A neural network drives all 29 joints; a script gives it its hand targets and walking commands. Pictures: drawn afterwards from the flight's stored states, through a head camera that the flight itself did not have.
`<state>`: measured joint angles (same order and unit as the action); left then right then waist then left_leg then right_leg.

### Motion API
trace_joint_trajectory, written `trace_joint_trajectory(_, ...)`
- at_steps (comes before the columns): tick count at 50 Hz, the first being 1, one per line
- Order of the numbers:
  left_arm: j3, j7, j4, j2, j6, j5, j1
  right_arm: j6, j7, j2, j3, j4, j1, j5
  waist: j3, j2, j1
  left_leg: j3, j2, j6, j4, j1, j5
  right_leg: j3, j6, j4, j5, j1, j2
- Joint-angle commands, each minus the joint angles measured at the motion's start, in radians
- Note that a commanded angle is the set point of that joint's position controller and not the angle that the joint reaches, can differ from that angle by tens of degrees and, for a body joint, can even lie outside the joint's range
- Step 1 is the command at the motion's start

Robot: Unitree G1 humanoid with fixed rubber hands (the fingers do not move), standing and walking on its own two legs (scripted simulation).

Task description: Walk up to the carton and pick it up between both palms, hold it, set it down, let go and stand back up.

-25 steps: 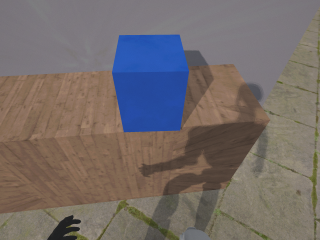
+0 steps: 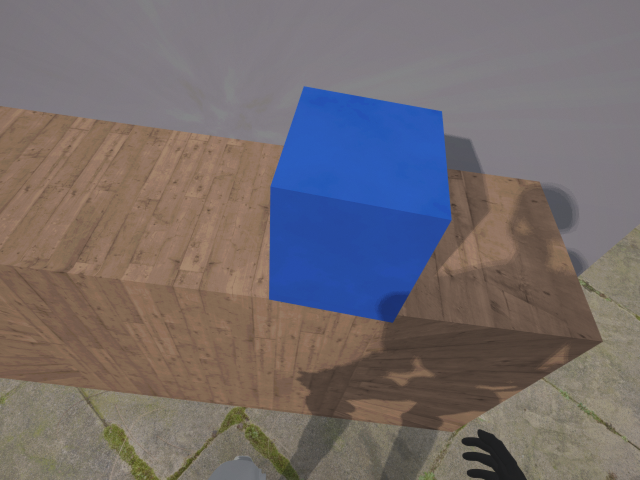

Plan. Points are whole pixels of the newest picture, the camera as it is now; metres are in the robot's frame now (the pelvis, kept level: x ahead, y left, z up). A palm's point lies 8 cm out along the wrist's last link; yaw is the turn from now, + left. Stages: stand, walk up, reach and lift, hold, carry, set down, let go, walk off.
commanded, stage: walk up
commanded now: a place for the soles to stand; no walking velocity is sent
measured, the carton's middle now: (350, 210) +0.49 -0.02 +0.04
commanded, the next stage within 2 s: none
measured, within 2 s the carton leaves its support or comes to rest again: neither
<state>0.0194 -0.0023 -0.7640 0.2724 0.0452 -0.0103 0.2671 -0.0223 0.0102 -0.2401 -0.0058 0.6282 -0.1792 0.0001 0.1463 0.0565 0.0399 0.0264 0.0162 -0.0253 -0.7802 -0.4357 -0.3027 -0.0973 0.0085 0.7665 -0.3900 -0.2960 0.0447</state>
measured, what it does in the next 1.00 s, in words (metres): stands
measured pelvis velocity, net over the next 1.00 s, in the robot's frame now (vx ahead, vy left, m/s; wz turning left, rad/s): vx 0.01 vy -0.01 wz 0.01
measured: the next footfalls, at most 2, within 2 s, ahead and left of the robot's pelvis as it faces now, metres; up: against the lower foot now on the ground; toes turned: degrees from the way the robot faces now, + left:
none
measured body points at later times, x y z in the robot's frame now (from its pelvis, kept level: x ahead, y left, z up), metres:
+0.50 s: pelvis +0.01 -0.01 +0.02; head +0.01 -0.01 +0.47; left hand +0.12 +0.24 -0.09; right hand +0.13 -0.27 -0.09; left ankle +0.07 +0.11 -0.71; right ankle -0.01 -0.12 -0.71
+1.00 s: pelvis +0.01 -0.01 +0.02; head +0.00 +0.00 +0.47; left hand +0.06 +0.25 -0.11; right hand +0.09 -0.26 -0.10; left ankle +0.07 +0.11 -0.70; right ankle -0.01 -0.12 -0.71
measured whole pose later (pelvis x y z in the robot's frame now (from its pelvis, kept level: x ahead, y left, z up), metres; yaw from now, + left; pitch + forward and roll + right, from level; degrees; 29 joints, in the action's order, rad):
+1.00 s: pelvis +0.01 -0.01 +0.02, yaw +1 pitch -2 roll -1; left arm -0.01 0.00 -0.80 0.24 0.00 0.03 0.37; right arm -0.03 -0.02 -0.24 0.03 0.81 -0.32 0.03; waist 0.00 -0.01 0.01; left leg -0.01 0.02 -0.01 -0.63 -0.34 -0.31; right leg -0.11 -0.01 0.56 -0.35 -0.17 0.02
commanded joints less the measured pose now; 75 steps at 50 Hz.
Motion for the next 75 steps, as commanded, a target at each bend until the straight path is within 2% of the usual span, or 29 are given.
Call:
trace_joint_trajectory(1,-0.048,0.0,0.095,0.185,-0.059,0.008,0.042,0.024,-0.006,-0.168,0.047,-0.087,-0.012,-0.02,-0.257,-0.151,-0.041,-0.164,0.113,-0.042,0.238,0.146,0.224,0.179,-0.056,-0.267,0.181,0.044,0.115)
trace_joint_trajectory(2,-0.05,0.007,0.097,0.178,-0.061,-0.003,0.019,0.024,-0.005,-0.168,0.05,-0.072,-0.007,-0.014,-0.26,-0.125,-0.047,-0.153,0.101,-0.037,0.231,0.23,0.26,0.167,-0.056,-0.258,0.202,-0.012,0.106)
trace_joint_trajectory(4,-0.041,0.009,0.106,0.159,-0.061,-0.004,0.021,0.037,-0.002,-0.186,0.047,-0.057,0.008,-0.002,-0.301,-0.087,-0.034,-0.176,0.141,-0.062,0.197,0.263,0.509,0.132,-0.045,-0.225,0.347,0.053,0.09)
trace_joint_trajectory(6,-0.04,0.009,0.111,0.157,-0.059,0.001,0.031,0.04,-0.006,-0.198,0.048,-0.042,0.006,-0.006,-0.32,-0.081,-0.034,-0.157,0.135,-0.062,0.186,0.256,0.567,0.127,-0.049,-0.215,0.409,0.103,0.09)
trace_joint_trajectory(11,-0.047,0.016,0.116,0.15,-0.046,-0.009,0.008,0.034,-0.005,-0.174,0.041,-0.033,0.051,-0.008,-0.239,-0.026,-0.024,-0.128,0.12,-0.051,0.222,0.223,0.438,0.13,-0.057,-0.268,0.362,0.079,0.093)
trace_joint_trajectory(14,-0.053,0.019,0.122,0.161,-0.037,-0.006,-0.03,0.03,-0.008,-0.171,0.04,-0.015,0.037,-0.014,-0.17,0.008,-0.037,-0.141,0.113,-0.04,0.277,0.16,0.262,0.128,-0.065,-0.311,0.212,0.054,0.09)
trace_joint_trajectory(17,-0.046,0.019,0.123,0.147,-0.045,-0.013,-0.013,0.032,-0.011,-0.17,0.043,-0.004,0.042,-0.008,-0.172,-0.056,-0.034,-0.116,0.094,-0.024,0.29,0.187,0.199,0.151,-0.072,-0.345,0.154,0.03,0.106)
trace_joint_trajectory(20,-0.054,0.018,0.12,0.166,-0.053,-0.011,-0.038,0.035,-0.017,-0.163,0.046,0.011,0.04,-0.008,-0.153,-0.01,-0.039,-0.12,0.092,-0.018,0.299,0.194,0.202,0.141,-0.062,-0.363,0.148,0.008,0.103)
trace_joint_trajectory(24,-0.052,0.017,0.117,0.161,-0.056,-0.006,-0.02,0.038,-0.017,-0.175,0.047,0.04,0.013,-0.007,-0.133,-0.052,-0.039,-0.117,0.096,-0.019,0.321,0.165,0.182,0.142,-0.059,-0.366,0.141,0.025,0.095)
trace_joint_trajectory(27,-0.058,0.017,0.109,0.163,-0.054,-0.006,-0.019,0.038,-0.017,-0.163,0.05,0.052,-0.006,-0.007,-0.127,-0.022,-0.041,-0.125,0.091,-0.015,0.348,0.164,0.112,0.146,-0.065,-0.377,0.075,0.011,0.087)
trace_joint_trajectory(31,-0.057,0.016,0.095,0.148,-0.056,-0.005,0.004,0.037,-0.017,-0.182,0.059,0.054,-0.006,-0.005,-0.11,-0.117,-0.036,-0.138,0.09,-0.014,0.366,0.14,-0.012,0.151,-0.063,-0.394,-0.035,-0.014,0.083)
trace_joint_trajectory(32,-0.065,0.015,0.088,0.164,-0.056,-0.004,0.008,0.037,-0.017,-0.172,0.057,0.055,-0.018,-0.007,-0.127,-0.095,-0.038,-0.14,0.087,-0.009,0.373,0.149,-0.042,0.151,-0.063,-0.396,-0.058,-0.009,0.081)
trace_joint_trajectory(35,-0.056,0.014,0.085,0.139,-0.058,0.001,0.014,0.042,-0.017,-0.176,0.055,0.072,-0.037,-0.007,-0.116,-0.089,-0.036,-0.155,0.1,-0.016,0.379,0.116,0.046,0.135,-0.056,-0.371,0.07,0.039,0.073)
trace_joint_trajectory(41,-0.061,0.014,0.06,0.144,-0.062,-0.002,0.042,0.037,-0.013,-0.162,0.058,0.072,-0.053,0.002,-0.141,-0.09,-0.04,-0.132,0.085,-0.009,0.351,0.183,0.021,0.161,-0.062,-0.405,-0.019,-0.031,0.087)
trace_joint_trajectory(43,-0.062,0.011,0.056,0.148,-0.06,0.001,0.03,0.037,-0.013,-0.159,0.059,0.085,-0.079,-0.003,-0.127,-0.032,-0.05,-0.125,0.079,-0.009,0.34,0.168,0.034,0.164,-0.064,-0.424,-0.024,-0.017,0.09)
trace_joint_trajectory(44,-0.075,0.007,0.062,0.132,-0.07,0.032,0.112,0.031,-0.022,-0.161,0.067,0.101,-0.117,0.023,-0.167,-0.081,-0.028,-0.081,0.026,-0.01,0.286,0.179,-0.13,0.204,-0.086,-0.467,-0.23,0.014,0.107)
trace_joint_trajectory(46,-0.094,-0.002,0.051,0.186,-0.069,0.043,0.106,0.019,-0.028,-0.12,0.068,0.082,-0.114,0.035,-0.07,0.012,-0.032,-0.028,-0.007,0.013,0.188,0.051,-0.137,0.315,-0.141,-0.541,-0.396,0.005,0.19)
trace_joint_trajectory(47,-0.099,-0.008,0.058,0.193,-0.069,0.045,0.096,0.016,-0.031,-0.118,0.069,0.079,-0.109,0.04,-0.052,0.025,-0.028,-0.021,-0.001,0.014,0.121,0.047,-0.117,0.349,-0.167,-0.564,-0.401,-0.022,0.234)
trace_joint_trajectory(50,-0.089,-0.011,0.072,0.175,-0.072,0.048,0.049,0.032,-0.034,-0.119,0.069,0.075,-0.125,0.034,0.022,0.007,-0.049,-0.039,0.033,0.004,0.21,0.052,-0.001,0.269,-0.151,-0.527,-0.205,-0.029,0.219)
trace_joint_trajectory(53,-0.068,0.007,0.085,0.125,-0.074,0.026,0.06,0.054,-0.026,-0.148,0.08,0.073,-0.153,0.033,-0.015,-0.03,-0.058,-0.15,0.064,-0.022,0.321,0.213,0.138,0.128,-0.081,-0.403,-0.037,-0.105,0.109)
trace_joint_trajectory(55,-0.059,0.012,0.088,0.076,-0.07,0.021,0.116,0.049,-0.026,-0.194,0.088,0.092,-0.182,0.008,-0.041,-0.076,-0.041,-0.277,0.132,-0.071,0.404,0.154,-0.012,0.047,-0.044,-0.291,-0.054,-0.036,0.009)
trace_joint_trajectory(56,-0.056,0.008,0.087,0.07,-0.07,0.025,0.13,0.045,-0.022,-0.2,0.089,0.103,-0.167,0.0,0.01,-0.123,-0.032,-0.296,0.14,-0.089,0.437,0.121,-0.027,0.057,-0.037,-0.265,-0.027,-0.039,0.009)
trace_joint_trajectory(60,-0.064,-0.007,0.082,0.111,-0.084,0.027,0.19,0.038,-0.014,-0.173,0.072,0.099,-0.155,0.004,-0.046,-0.147,-0.024,-0.218,0.109,-0.082,0.377,0.12,0.257,0.094,-0.042,-0.3,0.125,0.076,0.039)
trace_joint_trajectory(63,-0.074,-0.014,0.09,0.147,-0.089,0.028,0.193,0.043,-0.016,-0.153,0.065,0.085,-0.16,0.011,-0.176,-0.102,-0.035,-0.143,0.07,-0.066,0.267,0.241,0.477,0.097,-0.048,-0.269,0.324,0.122,0.067)
trace_joint_trajectory(67,-0.071,-0.017,0.118,0.11,-0.069,0.024,0.171,0.035,-0.017,-0.179,0.075,0.081,-0.172,0.007,-0.22,-0.079,-0.049,-0.205,0.121,-0.109,0.307,0.302,0.432,0.05,-0.029,-0.169,0.202,0.073,0.017)
trace_joint_trajectory(70,-0.066,-0.026,0.13,0.081,-0.057,0.032,0.169,0.021,-0.01,-0.202,0.078,0.084,-0.139,0.004,-0.128,-0.164,-0.036,-0.286,0.186,-0.148,0.375,0.255,0.345,0.066,-0.017,-0.159,0.058,0.022,-0.006)
trace_joint_trajectory(73,-0.072,-0.027,0.12,0.109,-0.074,0.026,0.201,0.015,-0.014,-0.158,0.063,0.063,-0.076,0.006,-0.157,-0.14,-0.018,-0.156,0.11,-0.092,0.304,0.174,0.381,0.12,-0.038,-0.267,0.208,0.131,0.04)
trace_joint_trajectory(74,-0.079,-0.026,0.12,0.142,-0.079,0.03,0.188,0.015,-0.02,-0.131,0.054,0.057,-0.08,0.005,-0.144,-0.062,-0.024,-0.111,0.07,-0.064,0.262,0.141,0.371,0.168,-0.059,-0.299,0.27,0.157,0.077)
trace_joint_trajectory(75,-0.088,-0.024,0.119,0.162,-0.079,0.033,0.176,0.019,-0.022,-0.127,0.054,0.054,-0.084,0.008,-0.148,-0.038,-0.032,-0.074,0.044,-0.04,0.228,0.156,0.386,0.189,-0.073,-0.296,0.354,0.163,0.109)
